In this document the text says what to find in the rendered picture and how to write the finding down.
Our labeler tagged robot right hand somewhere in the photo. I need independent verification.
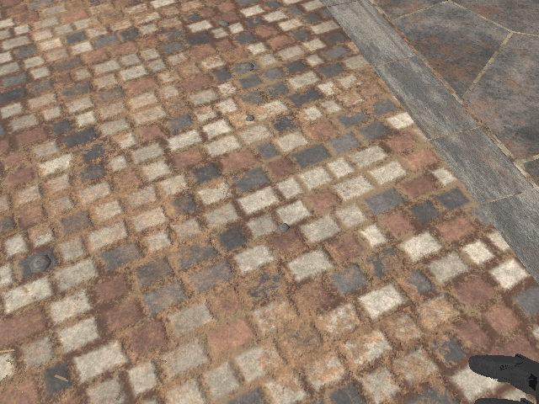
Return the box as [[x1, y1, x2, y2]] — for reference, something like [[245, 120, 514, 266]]
[[468, 353, 539, 404]]

